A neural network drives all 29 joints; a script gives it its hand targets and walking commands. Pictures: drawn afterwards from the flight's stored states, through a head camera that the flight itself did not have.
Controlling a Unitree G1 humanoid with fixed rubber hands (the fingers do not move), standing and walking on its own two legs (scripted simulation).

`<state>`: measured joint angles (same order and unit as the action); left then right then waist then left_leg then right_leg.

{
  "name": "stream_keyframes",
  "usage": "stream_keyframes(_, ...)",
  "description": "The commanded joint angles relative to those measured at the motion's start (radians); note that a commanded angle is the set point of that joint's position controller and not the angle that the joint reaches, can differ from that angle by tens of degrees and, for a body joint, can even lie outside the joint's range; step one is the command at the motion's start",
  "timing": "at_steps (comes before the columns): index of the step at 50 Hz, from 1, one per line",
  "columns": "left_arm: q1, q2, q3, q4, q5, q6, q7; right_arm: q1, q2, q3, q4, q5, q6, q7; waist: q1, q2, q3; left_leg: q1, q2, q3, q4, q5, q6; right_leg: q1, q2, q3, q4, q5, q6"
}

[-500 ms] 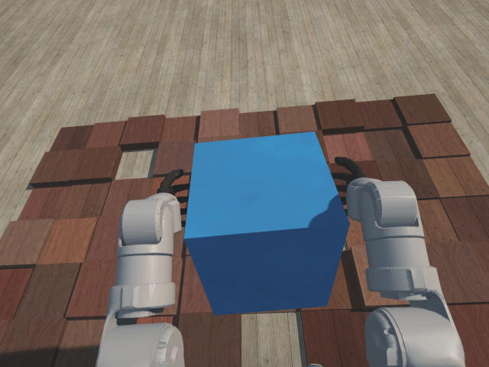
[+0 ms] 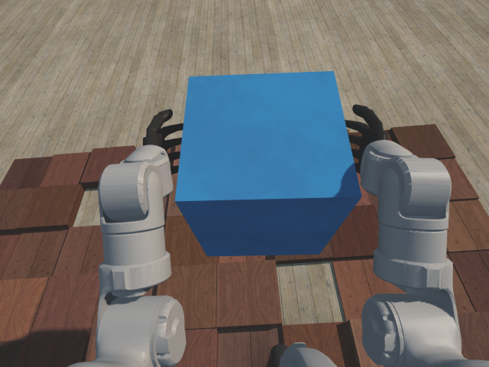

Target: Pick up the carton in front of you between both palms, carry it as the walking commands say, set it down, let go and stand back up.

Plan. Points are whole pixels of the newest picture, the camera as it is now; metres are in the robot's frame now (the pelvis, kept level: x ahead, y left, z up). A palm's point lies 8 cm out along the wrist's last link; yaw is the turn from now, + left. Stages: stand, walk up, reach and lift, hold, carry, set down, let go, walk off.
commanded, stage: carry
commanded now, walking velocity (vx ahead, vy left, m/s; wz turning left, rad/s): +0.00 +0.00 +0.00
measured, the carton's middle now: (262, 176) +0.41 -0.03 +0.08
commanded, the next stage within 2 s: none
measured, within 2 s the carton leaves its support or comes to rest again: neither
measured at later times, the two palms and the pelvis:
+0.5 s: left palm (91, 78) +0.51 +0.22 +0.22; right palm (290, 56) +0.51 -0.08 +0.22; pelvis +0.15 +0.06 +0.04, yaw -1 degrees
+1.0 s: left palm (116, 22) +0.76 +0.24 +0.19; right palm out of the picture +0.79 -0.06 +0.19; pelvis +0.40 +0.06 +0.05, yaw +0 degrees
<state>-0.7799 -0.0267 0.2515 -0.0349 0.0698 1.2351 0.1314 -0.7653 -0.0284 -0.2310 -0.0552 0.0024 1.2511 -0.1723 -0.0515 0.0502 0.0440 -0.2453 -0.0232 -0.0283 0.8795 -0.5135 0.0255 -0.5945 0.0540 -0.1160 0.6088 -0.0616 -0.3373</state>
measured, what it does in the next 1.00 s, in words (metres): climbs: left foot 0.03 m higher, then right foot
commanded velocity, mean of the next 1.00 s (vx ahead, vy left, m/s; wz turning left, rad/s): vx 0.47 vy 0.00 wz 0.00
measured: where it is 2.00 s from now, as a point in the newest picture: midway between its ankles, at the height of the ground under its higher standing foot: (230, 180)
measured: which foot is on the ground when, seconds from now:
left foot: up 0.00-0.38, down 0.40-0.82, up 0.84-1.00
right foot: down 0.00-0.46, up 0.48-0.80, down 0.82-1.00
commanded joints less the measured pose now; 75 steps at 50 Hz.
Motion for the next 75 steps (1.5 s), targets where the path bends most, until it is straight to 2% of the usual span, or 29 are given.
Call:
stream_keyframes(1, -0.585, -0.813, -0.570, -0.015, -0.336, 0.033, -0.188, -0.748, 1.026, 0.696, -0.014, 0.465, 0.038, 0.269, 0.073, -0.202, -0.806, -0.176, 0.027, -0.081, 0.243, -0.113, -0.023, 0.851, -0.439, 0.462, -0.124, 0.970, 0.089)
stream_keyframes(2, -0.620, -0.838, -0.558, -0.025, -0.332, 0.030, -0.190, -0.777, 1.080, 0.687, 0.020, 0.467, 0.040, 0.278, 0.069, -0.178, -0.789, -0.195, 0.055, -0.085, 0.215, -0.097, -0.026, 0.822, -0.399, 0.427, -0.146, 0.779, 0.079)
stream_keyframes(5, -0.674, -0.936, -0.541, -0.024, -0.329, 0.016, -0.210, -0.817, 1.197, 0.687, 0.080, 0.466, 0.017, 0.285, 0.064, -0.212, -0.686, -0.197, 0.062, -0.042, 0.003, -0.011, -0.064, 0.744, -0.259, 0.255, -0.182, 0.691, 0.118)
stream_keyframes(9, -0.722, -1.012, -0.600, -0.051, -0.387, 0.007, -0.240, -0.750, 1.217, 0.652, 0.077, 0.388, -0.022, 0.254, 0.054, -0.186, -0.737, -0.188, 0.046, 0.021, -0.052, -0.025, -0.080, 0.791, -0.296, 0.298, -0.233, 0.432, 0.159)
stream_keyframes(13, -0.761, -1.011, -0.659, -0.101, -0.433, 0.003, -0.252, -0.715, 1.180, 0.668, 0.037, 0.342, -0.032, 0.229, 0.085, -0.219, -0.684, -0.281, 0.047, 0.055, -0.031, 0.022, -0.066, 0.777, -0.284, 0.327, -0.280, 0.095, 0.131)
stream_keyframes(18, -0.775, -0.953, -0.680, -0.101, -0.465, 0.024, -0.250, -0.717, 1.070, 0.660, 0.009, 0.328, -0.002, 0.212, 0.116, -0.253, -0.635, -0.279, 0.033, 0.094, -0.127, 0.032, -0.044, 0.699, -0.277, 0.313, -0.235, 0.037, 0.074)
stream_keyframes(21, -0.761, -0.918, -0.655, -0.018, -0.466, 0.051, -0.243, -0.699, 1.001, 0.617, 0.075, 0.314, 0.034, 0.214, 0.074, -0.232, -0.621, -0.027, 0.018, 0.141, -0.445, 0.186, -0.020, 0.523, -0.216, 0.196, -0.121, -0.002, 0.112)
stream_keyframes(23, -0.808, -0.941, -0.632, 0.022, -0.489, 0.067, -0.251, -0.673, 0.952, 0.561, 0.139, 0.274, 0.036, 0.215, 0.029, 0.003, -0.544, 0.234, 0.111, -0.068, -0.459, 0.221, 0.056, 0.199, -0.115, 0.068, 0.053, -0.025, 0.214)
stream_keyframes(25, -0.831, -0.971, -0.604, 0.099, -0.489, 0.075, -0.254, -0.651, 0.940, 0.523, 0.197, 0.267, 0.044, 0.220, -0.041, 0.171, -0.440, 0.469, 0.329, -0.413, -0.486, 0.541, 0.199, -0.242, -0.042, 0.021, 0.338, -0.452, 0.304)
stream_keyframes(26, -0.822, -0.979, -0.590, 0.152, -0.479, 0.074, -0.251, -0.680, 0.958, 0.513, 0.200, 0.279, 0.045, 0.224, -0.068, 0.088, -0.405, 0.558, 0.352, -0.445, -0.458, 0.653, 0.240, -0.381, -0.059, 0.071, 0.487, -0.513, 0.307)
stream_keyframes(32, -0.824, -0.982, -0.502, 0.187, -0.408, 0.079, -0.189, -0.900, 1.050, 0.517, 0.130, 0.427, 0.043, 0.274, -0.052, 0.104, -0.356, 0.490, 0.227, -0.216, -0.498, 0.539, 0.171, -0.470, -0.080, 0.072, 0.643, -0.364, 0.301)
stream_keyframes(36, -0.793, -0.949, -0.447, 0.215, -0.335, 0.084, -0.158, -0.915, 1.084, 0.500, 0.187, 0.460, 0.053, 0.297, 0.008, 0.067, -0.302, 0.155, 0.131, -0.022, -0.600, 0.642, 0.111, -0.011, -0.041, -0.023, 0.091, -0.096, 0.305)
stream_keyframes(37, -0.783, -0.948, -0.442, 0.220, -0.327, 0.085, -0.158, -0.913, 1.091, 0.494, 0.197, 0.459, 0.053, 0.298, 0.035, 0.087, -0.336, 0.081, 0.139, 0.001, -0.584, 0.863, 0.105, 0.213, 0.030, -0.120, 0.085, -0.046, 0.299)
stream_keyframes(39, -0.779, -0.959, -0.444, 0.237, -0.338, 0.081, -0.164, -0.881, 1.105, 0.484, 0.212, 0.436, 0.057, 0.295, 0.170, 0.067, -0.515, 0.057, 0.115, 0.120, -0.234, 1.203, 0.039, 0.610, 0.092, -0.148, 0.022, 0.092, 0.269)
stream_keyframes(40, -0.761, -0.977, -0.449, 0.227, -0.355, 0.079, -0.172, -0.909, 1.101, 0.478, 0.204, 0.413, 0.056, 0.292, 0.259, -0.003, -0.580, -0.035, 0.076, 0.120, 0.084, 1.043, 0.014, 0.783, 0.038, -0.086, -0.020, 0.104, 0.257)
stream_keyframes(41, -0.762, -1.007, -0.457, 0.224, -0.383, 0.080, -0.186, -0.887, 1.099, 0.469, 0.228, 0.384, 0.057, 0.288, 0.230, -0.143, -0.563, -0.246, -0.050, 0.087, 0.361, 0.168, 0.011, 0.861, -0.136, 0.148, 0.016, 0.184, 0.235)
stream_keyframes(42, -0.783, -0.975, -0.463, 0.241, -0.396, 0.078, -0.192, -0.821, 1.099, 0.427, 0.283, 0.358, 0.069, 0.281, 0.106, -0.291, -0.743, -0.376, -0.117, -0.046, 0.626, 0.035, 0.011, 0.960, -0.356, 0.664, -0.100, 0.164, 0.071)
stream_keyframes(43, -0.822, -1.034, -0.490, 0.218, -0.427, 0.073, -0.206, -0.833, 1.058, 0.416, 0.252, 0.333, 0.069, 0.270, 0.118, -0.263, -0.736, -0.415, -0.056, -0.071, 0.697, 0.081, 0.034, 0.889, -0.375, 0.717, -0.174, 0.014, 0.015)
stream_keyframes(45, -0.960, -1.104, -0.545, 0.101, -0.504, 0.061, -0.227, -0.906, 1.071, 0.433, 0.173, 0.322, 0.065, 0.251, 0.100, -0.104, -0.612, -0.460, 0.022, -0.042, 0.653, 0.111, 0.041, 0.687, -0.339, 0.616, -0.205, -0.136, 0.039)
stream_keyframes(47, -1.044, -1.155, -0.594, 0.006, -0.569, 0.056, -0.234, -0.911, 1.068, 0.443, 0.111, 0.316, 0.057, 0.236, 0.083, -0.050, -0.569, -0.431, 0.066, -0.041, 0.533, 0.143, 0.046, 0.541, -0.323, 0.538, -0.232, -0.219, 0.057)
stream_keyframes(53, -0.952, -1.124, -0.615, -0.037, -0.549, 0.059, -0.216, -0.816, 1.031, 0.485, 0.060, 0.288, 0.053, 0.217, 0.126, -0.107, -0.581, -0.456, 0.094, 0.025, 0.099, 0.173, 0.021, 0.621, -0.325, 0.375, -0.216, 0.090, 0.046)
stream_keyframes(59, -0.892, -1.038, -0.618, -0.024, -0.505, 0.075, -0.218, -0.808, 0.984, 0.530, 0.053, 0.285, 0.069, 0.219, 0.152, -0.160, -0.556, -0.332, 0.000, 0.138, -0.261, 0.376, 0.016, 0.714, -0.224, 0.184, -0.108, 0.330, 0.136)
stream_keyframes(61, -0.856, -1.011, -0.605, 0.033, -0.484, 0.083, -0.223, -0.791, 0.975, 0.531, 0.105, 0.282, 0.078, 0.228, 0.115, -0.162, -0.565, -0.138, -0.041, 0.190, -0.444, 0.465, 0.030, 0.663, -0.177, 0.092, 0.033, 0.432, 0.191)
stream_keyframes(62, -0.845, -1.001, -0.595, 0.068, -0.476, 0.086, -0.227, -0.777, 0.971, 0.526, 0.139, 0.282, 0.081, 0.233, 0.071, -0.148, -0.593, 0.089, -0.004, 0.158, -0.465, 0.513, 0.059, 0.518, -0.150, 0.065, 0.127, 0.404, 0.231)
stream_keyframes(63, -0.840, -0.986, -0.586, 0.100, -0.465, 0.091, -0.230, -0.761, 0.961, 0.508, 0.167, 0.286, 0.084, 0.240, 0.026, -0.076, -0.643, 0.330, 0.170, -0.040, -0.401, 0.639, 0.101, 0.303, -0.140, 0.067, 0.270, 0.106, 0.272)
stream_keyframes(64, -0.843, -1.015, -0.577, 0.129, -0.467, 0.099, -0.233, -0.771, 0.935, 0.493, 0.193, 0.269, 0.080, 0.240, -0.003, 0.197, -0.726, 0.644, 0.370, -0.387, -0.341, 0.820, 0.260, -0.070, -0.018, 0.056, 0.504, -0.410, 0.311)
stream_keyframes(65, -0.855, -1.015, -0.568, 0.146, -0.462, 0.100, -0.234, -0.757, 0.958, 0.484, 0.209, 0.284, 0.079, 0.245, -0.028, 0.203, -0.704, 0.691, 0.383, -0.486, -0.374, 0.754, 0.298, -0.236, -0.005, 0.110, 0.632, -0.542, 0.306)
stream_keyframes(68, -0.896, -1.050, -0.539, 0.149, -0.447, 0.095, -0.226, -0.899, 1.055, 0.514, 0.110, 0.354, 0.068, 0.261, -0.020, 0.025, -0.585, 0.532, 0.327, -0.341, -0.424, 0.736, 0.208, -0.257, -0.088, 0.148, 0.530, -0.395, 0.303)
stream_keyframes(75, -0.785, -1.020, -0.512, 0.137, -0.367, 0.097, -0.176, -0.907, 1.099, 0.546, 0.040, 0.416, 0.069, 0.269, -0.024, 0.073, -0.549, 0.477, 0.262, -0.177, -0.448, 0.718, 0.195, -0.284, -0.117, 0.116, 0.364, -0.188, 0.338)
